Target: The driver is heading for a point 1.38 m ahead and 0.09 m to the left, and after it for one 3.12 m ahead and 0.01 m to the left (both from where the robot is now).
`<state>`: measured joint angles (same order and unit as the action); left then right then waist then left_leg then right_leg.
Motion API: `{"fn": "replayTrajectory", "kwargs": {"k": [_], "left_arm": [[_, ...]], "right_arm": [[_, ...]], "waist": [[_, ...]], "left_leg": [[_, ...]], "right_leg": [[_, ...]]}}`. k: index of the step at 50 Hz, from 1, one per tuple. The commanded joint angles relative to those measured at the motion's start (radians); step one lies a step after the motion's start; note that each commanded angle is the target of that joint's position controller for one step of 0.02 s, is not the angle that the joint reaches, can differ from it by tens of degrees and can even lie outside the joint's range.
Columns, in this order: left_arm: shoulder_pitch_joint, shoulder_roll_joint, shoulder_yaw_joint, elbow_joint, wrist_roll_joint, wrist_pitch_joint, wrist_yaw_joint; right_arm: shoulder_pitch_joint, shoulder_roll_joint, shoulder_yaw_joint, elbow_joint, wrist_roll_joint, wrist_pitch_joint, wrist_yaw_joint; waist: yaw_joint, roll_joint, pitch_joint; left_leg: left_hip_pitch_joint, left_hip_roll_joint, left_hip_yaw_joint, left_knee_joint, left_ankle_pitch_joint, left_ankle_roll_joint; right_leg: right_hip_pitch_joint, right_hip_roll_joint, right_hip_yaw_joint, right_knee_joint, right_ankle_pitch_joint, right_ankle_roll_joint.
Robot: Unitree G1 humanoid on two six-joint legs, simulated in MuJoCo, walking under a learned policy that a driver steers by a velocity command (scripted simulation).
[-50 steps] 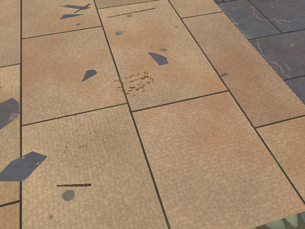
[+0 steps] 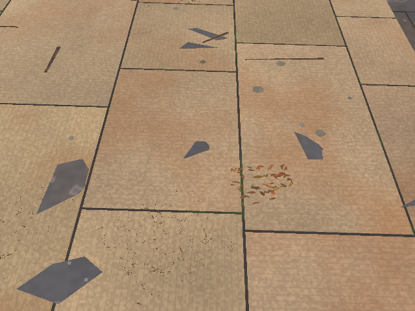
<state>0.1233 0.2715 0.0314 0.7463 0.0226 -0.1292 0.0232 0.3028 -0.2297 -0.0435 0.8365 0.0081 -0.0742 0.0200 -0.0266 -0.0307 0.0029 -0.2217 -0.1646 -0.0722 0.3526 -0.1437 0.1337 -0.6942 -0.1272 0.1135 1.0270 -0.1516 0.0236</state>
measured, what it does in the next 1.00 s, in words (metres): walks ahead: right foot, then left foot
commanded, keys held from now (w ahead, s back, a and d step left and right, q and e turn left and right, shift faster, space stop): w+q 0.20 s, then w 0.22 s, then no key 0.58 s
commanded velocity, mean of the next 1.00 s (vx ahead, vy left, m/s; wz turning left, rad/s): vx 0.32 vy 0.00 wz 0.25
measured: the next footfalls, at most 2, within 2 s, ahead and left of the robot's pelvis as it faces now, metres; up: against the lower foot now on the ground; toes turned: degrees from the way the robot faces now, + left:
right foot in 0.22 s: +0.31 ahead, -0.14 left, +0.00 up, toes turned +13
left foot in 0.68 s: +0.46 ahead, +0.14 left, +0.00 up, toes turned +13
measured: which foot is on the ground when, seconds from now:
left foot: down 0.00-0.24, up 0.26-0.66, down 0.68-1.00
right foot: up 0.00-0.20, down 0.22-0.70, up 0.72-0.98, down 1.00-1.00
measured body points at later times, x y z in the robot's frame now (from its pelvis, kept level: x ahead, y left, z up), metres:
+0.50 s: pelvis +0.26 -0.04 +0.01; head +0.29 -0.05 +0.46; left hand +0.23 +0.23 -0.11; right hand +0.48 -0.25 -0.10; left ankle +0.31 +0.13 -0.68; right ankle +0.27 -0.15 -0.74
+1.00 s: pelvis +0.38 +0.02 -0.01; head +0.39 +0.02 +0.44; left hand +0.41 +0.29 -0.14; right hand +0.57 -0.19 -0.12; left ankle +0.42 +0.13 -0.74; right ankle +0.42 -0.12 -0.74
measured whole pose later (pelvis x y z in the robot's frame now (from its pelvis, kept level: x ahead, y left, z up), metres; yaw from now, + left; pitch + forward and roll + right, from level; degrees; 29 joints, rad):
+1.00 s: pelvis +0.38 +0.02 -0.01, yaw +13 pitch +1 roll +2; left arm 0.24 0.25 0.03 0.85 0.02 0.01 0.04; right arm 0.16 -0.20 -0.02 0.80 -0.02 -0.02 0.00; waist 0.00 -0.04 -0.01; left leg -0.36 -0.06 0.03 0.50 -0.15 0.05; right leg -0.32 -0.06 0.04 0.59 -0.27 0.04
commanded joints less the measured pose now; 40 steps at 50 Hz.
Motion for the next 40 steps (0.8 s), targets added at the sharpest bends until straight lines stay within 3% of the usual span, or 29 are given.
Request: {"fn": "replayTrajectory", "kwargs": {"k": [1, 3, 7, 9, 10, 11, 12, 13, 14, 15, 16, 17, 18, 20, 23, 26, 30, 32, 33, 34, 35, 36, 37, 38, 39, 40], "left_arm": [[-0.022, 0.040, 0.009, -0.068, 0.003, 0.008, 0.013], [-0.096, 0.035, 0.005, -0.094, -0.012, 0.006, 0.009], [-0.166, 0.079, 0.017, -0.135, -0.028, -0.015, -0.015], [-0.140, 0.105, 0.029, -0.137, -0.030, -0.028, -0.025], [-0.075, 0.115, 0.038, -0.122, -0.030, -0.034, -0.025], [0.035, 0.143, 0.051, -0.097, -0.022, -0.039, -0.020], [0.204, 0.198, 0.065, -0.078, -0.006, -0.039, -0.013], [0.313, 0.264, 0.088, -0.032, 0.003, -0.023, -0.018], [0.303, 0.172, 0.072, -0.040, -0.019, -0.019, -0.024], [0.265, 0.106, 0.057, -0.047, -0.026, -0.013, -0.023], [0.214, 0.098, 0.049, -0.054, -0.023, -0.006, -0.025], [0.183, 0.091, 0.046, -0.049, -0.020, -0.001, -0.029], [0.166, 0.076, 0.038, -0.046, -0.014, -0.001, -0.033], [0.168, 0.069, 0.035, -0.030, -0.022, -0.003, -0.042], [0.178, 0.113, 0.045, -0.008, -0.024, 0.000, -0.040], [0.199, 0.138, 0.046, 0.014, -0.029, 0.019, -0.029], [0.233, 0.148, 0.043, 0.046, -0.043, 0.038, -0.023], [0.197, 0.153, 0.042, 0.045, -0.050, 0.043, -0.019], [0.204, 0.141, 0.038, 0.047, -0.047, 0.043, -0.017], [0.230, 0.113, 0.026, 0.042, -0.029, 0.037, -0.016], [0.345, 0.032, -0.003, 0.048, -0.005, 0.028, -0.019], [0.410, 0.028, -0.012, 0.073, -0.017, 0.039, -0.023], [0.372, 0.104, 0.009, 0.075, -0.032, 0.059, -0.025], [0.295, 0.112, 0.015, 0.062, -0.036, 0.079, -0.018], [0.254, 0.105, 0.018, 0.057, -0.028, 0.099, -0.006], [0.247, 0.102, 0.023, 0.056, -0.020, 0.119, 0.006]], "right_arm": [[-0.015, -0.160, -0.040, -0.083, 0.011, -0.014, -0.023], [0.024, -0.167, -0.043, -0.081, 0.019, -0.007, -0.026], [0.067, -0.162, -0.043, -0.081, 0.024, 0.006, -0.031], [0.054, -0.167, -0.044, -0.090, 0.017, 0.014, -0.035], [0.035, -0.159, -0.041, -0.099, 0.016, 0.019, -0.037], [0.019, -0.126, -0.028, -0.108, 0.009, 0.017, -0.035], [0.019, -0.062, -0.005, -0.124, -0.006, 0.009, -0.029], [0.157, -0.032, 0.006, -0.139, 0.024, -0.005, -0.026], [0.175, -0.125, -0.007, -0.110, 0.038, -0.010, -0.027], [0.072, -0.173, -0.018, -0.116, 0.035, -0.007, -0.026], [0.006, -0.160, -0.016, -0.129, 0.019, -0.006, -0.027], [-0.035, -0.143, -0.017, -0.144, 0.004, -0.010, -0.025], [-0.040, -0.127, -0.018, -0.150, 0.002, -0.009, -0.021], [-0.021, -0.089, -0.010, -0.148, 0.004, -0.003, -0.015], [-0.091, -0.060, 0.004, -0.177, -0.009, -0.004, -0.017], [-0.157, -0.039, 0.015, -0.186, -0.008, -0.013, -0.012], [-0.231, -0.077, 0.002, -0.213, -0.004, -0.010, -0.001], [-0.185, -0.103, -0.012, -0.201, -0.014, -0.014, 0.001], [-0.131, -0.126, -0.023, -0.178, -0.024, -0.014, -0.004], [-0.063, -0.187, -0.039, -0.169, -0.034, -0.016, -0.014], [-0.008, -0.222, -0.040, -0.177, -0.061, -0.004, -0.024], [0.031, -0.152, -0.021, -0.157, -0.042, 0.010, -0.018], [-0.002, -0.118, -0.012, -0.154, -0.020, 0.019, -0.007], [-0.074, -0.103, -0.007, -0.161, -0.011, 0.021, -0.003], [-0.138, -0.103, -0.004, -0.165, -0.015, 0.020, 0.000], [-0.195, -0.111, -0.006, -0.171, -0.022, 0.023, -0.001]], "waist": [[0.006, 0.076, 0.013], [-0.031, 0.101, -0.002], [-0.055, 0.119, -0.023], [-0.027, 0.148, -0.032], [0.012, 0.164, -0.049], [0.065, 0.158, -0.114], [0.130, 0.059, -0.248], [0.077, -0.297, -0.339], [0.091, -0.228, -0.274], [0.113, -0.105, -0.137], [0.098, -0.012, -0.065], [0.077, 0.008, -0.015], [0.051, -0.008, -0.002], [0.030, -0.054, -0.011], [0.034, -0.050, 0.007], [0.057, -0.068, -0.028], [0.066, -0.096, -0.048], [0.021, -0.087, -0.074], [0.001, -0.063, -0.101], [-0.014, 0.010, -0.165], [0.012, 0.200, -0.289], [0.006, 0.296, -0.402], [0.004, 0.208, -0.330], [0.014, 0.142, -0.228], [0.032, 0.109, -0.163], [0.059, 0.121, -0.131]], "left_leg": [[-0.163, 0.201, -0.191, -0.135, 0.105, 0.134], [-0.105, 0.203, -0.218, -0.106, 0.052, 0.111], [0.043, 0.255, -0.345, -0.010, -0.008, 0.100], [0.082, 0.273, -0.402, 0.051, 0.024, 0.088], [0.076, 0.257, -0.408, 0.096, 0.054, 0.073], [0.044, 0.219, -0.362, 0.207, 0.113, 0.042], [-0.080, 0.159, -0.258, 0.488, 0.017, 0.000], [-0.433, 0.023, -0.119, 0.766, -0.379, -0.066], [-0.573, 0.103, -0.148, 0.917, -0.408, -0.075], [-0.613, 0.133, -0.145, 0.962, -0.312, -0.081], [-0.588, 0.161, -0.111, 0.948, -0.240, -0.086], [-0.575, 0.187, -0.098, 0.895, -0.191, -0.089], [-0.531, 0.217, -0.076, 0.849, -0.168, -0.089], [-0.476, 0.234, -0.019, 0.774, -0.149, -0.100], [-0.453, 0.241, 0.025, 0.597, -0.081, -0.128], [-0.323, 0.204, 0.069, 0.384, 0.088, -0.136], [-0.239, 0.174, 0.048, 0.236, 0.155, -0.108], [-0.133, 0.160, 0.048, 0.131, 0.197, -0.076], [-0.033, 0.146, 0.062, 0.077, 0.257, -0.057], [0.134, 0.247, -0.016, 0.098, 0.588, -0.017], [0.428, 0.481, -0.242, 0.184, 0.959, 0.129], [0.443, 0.578, -0.379, 0.137, 0.921, 0.227], [0.339, 0.525, -0.362, 0.094, 0.672, 0.198], [0.239, 0.480, -0.308, 0.058, 0.500, 0.152], [0.120, 0.450, -0.266, 0.016, 0.384, 0.125], [0.005, 0.419, -0.221, -0.029, 0.287, 0.103]], "right_leg": [[0.126, 0.058, -0.067, -0.238, 0.178, 0.028], [0.144, 0.092, -0.064, -0.382, 0.220, 0.031], [0.161, 0.122, -0.028, -0.519, 0.165, 0.015], [0.229, 0.136, -0.027, -0.560, 0.077, -0.013], [0.321, 0.139, -0.041, -0.602, 0.070, -0.037], [0.488, 0.100, -0.031, -0.615, 0.079, -0.078], [0.749, -0.074, 0.127, -0.603, 0.051, -0.157], [1.044, -0.267, 0.581, -0.680, -0.148, -0.326], [1.026, -0.296, 0.696, -0.722, -0.344, -0.321], [0.915, -0.250, 0.548, -0.732, -0.317, -0.279], [0.796, -0.201, 0.416, -0.747, -0.186, -0.254], [0.709, -0.161, 0.340, -0.771, -0.076, -0.248], [0.647, -0.123, 0.266, -0.797, -0.001, -0.235], [0.589, -0.082, 0.175, -0.831, 0.109, -0.241], [0.550, -0.075, 0.071, -0.840, 0.415, -0.256], [0.524, -0.033, -0.043, -0.801, 0.591, -0.214], [0.580, -0.062, -0.027, -0.731, 0.521, -0.182], [0.590, -0.055, -0.017, -0.650, 0.462, -0.148], [0.580, -0.017, -0.029, -0.572, 0.463, -0.126], [0.501, 0.041, -0.067, -0.429, 0.325, -0.082], [0.253, 0.126, -0.111, -0.164, -0.135, -0.020], [0.203, 0.123, -0.046, -0.001, -0.531, 0.010], [0.170, 0.090, -0.017, 0.062, -0.541, 0.021], [0.132, 0.069, -0.032, 0.071, -0.503, 0.030], [0.145, 0.050, -0.036, 0.034, -0.448, 0.038], [0.212, 0.037, -0.037, -0.019, -0.387, 0.047]]}}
